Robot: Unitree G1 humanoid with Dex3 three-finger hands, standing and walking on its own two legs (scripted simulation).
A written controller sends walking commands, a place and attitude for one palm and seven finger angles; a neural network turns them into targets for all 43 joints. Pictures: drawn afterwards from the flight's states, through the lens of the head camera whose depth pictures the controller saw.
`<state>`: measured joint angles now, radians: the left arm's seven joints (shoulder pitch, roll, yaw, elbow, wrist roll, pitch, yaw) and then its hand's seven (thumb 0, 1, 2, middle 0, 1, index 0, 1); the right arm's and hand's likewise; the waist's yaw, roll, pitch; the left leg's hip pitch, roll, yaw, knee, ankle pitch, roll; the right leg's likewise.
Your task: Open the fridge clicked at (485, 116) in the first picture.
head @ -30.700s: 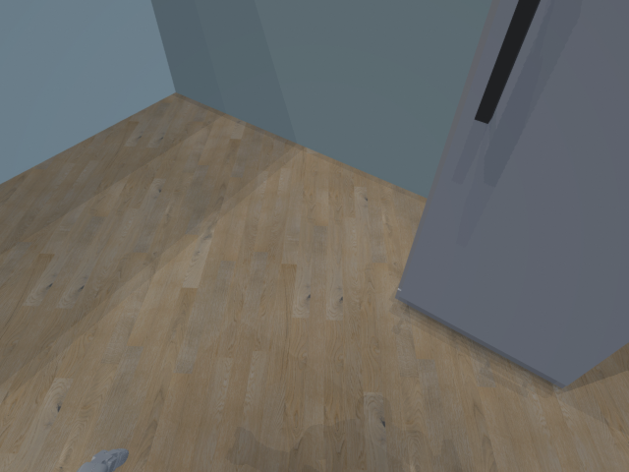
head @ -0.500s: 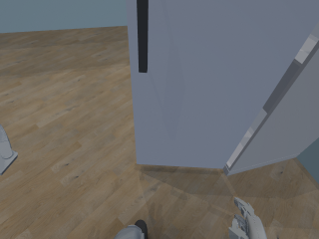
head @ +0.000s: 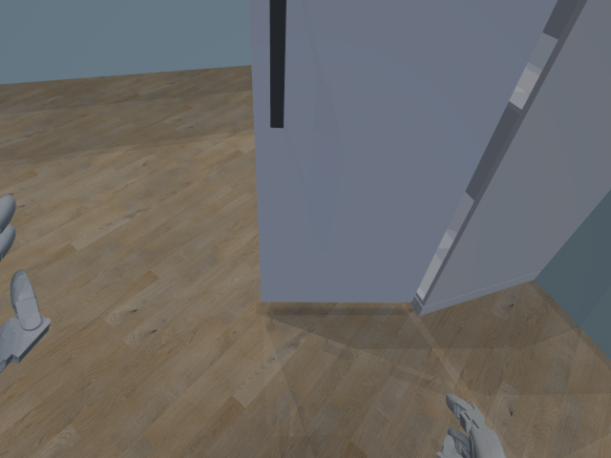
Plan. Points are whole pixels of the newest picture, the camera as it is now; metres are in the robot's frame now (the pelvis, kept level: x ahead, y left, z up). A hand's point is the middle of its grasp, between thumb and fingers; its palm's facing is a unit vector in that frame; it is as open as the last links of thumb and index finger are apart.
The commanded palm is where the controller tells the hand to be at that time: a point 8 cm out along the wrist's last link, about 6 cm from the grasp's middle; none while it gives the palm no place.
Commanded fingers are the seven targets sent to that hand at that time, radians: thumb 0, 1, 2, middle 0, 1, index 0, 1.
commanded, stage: stop stepping back and stand still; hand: left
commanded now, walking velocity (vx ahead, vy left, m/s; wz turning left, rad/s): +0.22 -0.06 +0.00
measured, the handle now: (278, 25) +0.75 +0.11 +0.26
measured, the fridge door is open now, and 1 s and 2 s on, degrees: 72 72 72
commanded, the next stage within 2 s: let the arm hang, fingers relaxed in 0.44 s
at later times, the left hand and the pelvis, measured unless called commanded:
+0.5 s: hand (27, 337) +0.17 +0.26 +0.18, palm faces +0.41 -0.76 -0.50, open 7.4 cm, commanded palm +0.12 +0.30 +0.18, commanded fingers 0.00 0.90 0.90 -0.20 -0.30 -0.20 -0.30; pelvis -0.03 +0.01 -0.01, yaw -2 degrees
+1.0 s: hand out of the picture +0.02 +0.21 -0.18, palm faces +0.01 -0.98 -0.20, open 7.0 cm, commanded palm none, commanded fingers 0.00 0.90 0.90 -0.20 -0.30 -0.20 -0.30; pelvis -0.02 +0.02 +0.00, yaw +1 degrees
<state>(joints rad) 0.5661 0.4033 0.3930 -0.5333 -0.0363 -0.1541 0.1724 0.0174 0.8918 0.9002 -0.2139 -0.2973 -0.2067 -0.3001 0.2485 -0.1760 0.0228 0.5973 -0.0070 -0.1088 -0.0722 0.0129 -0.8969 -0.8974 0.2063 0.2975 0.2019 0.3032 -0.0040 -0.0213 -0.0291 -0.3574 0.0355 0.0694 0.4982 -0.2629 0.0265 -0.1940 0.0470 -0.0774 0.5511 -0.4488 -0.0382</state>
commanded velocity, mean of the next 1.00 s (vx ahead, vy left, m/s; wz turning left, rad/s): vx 0.06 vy -0.02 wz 0.00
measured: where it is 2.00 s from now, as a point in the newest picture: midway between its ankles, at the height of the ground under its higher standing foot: outside the picture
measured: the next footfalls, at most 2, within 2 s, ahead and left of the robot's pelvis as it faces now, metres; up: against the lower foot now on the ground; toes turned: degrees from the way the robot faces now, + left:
right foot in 0.02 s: +0.02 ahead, -0.07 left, +0.00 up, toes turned -6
left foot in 0.26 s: +0.08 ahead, +0.14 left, +0.00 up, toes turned +6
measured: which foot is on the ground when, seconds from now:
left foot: down 0.00-0.02, up 0.04-0.24, down 0.26-0.50, up 0.52-0.78, down 0.80-1.00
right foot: up 0.00-0.00, down 0.02-1.00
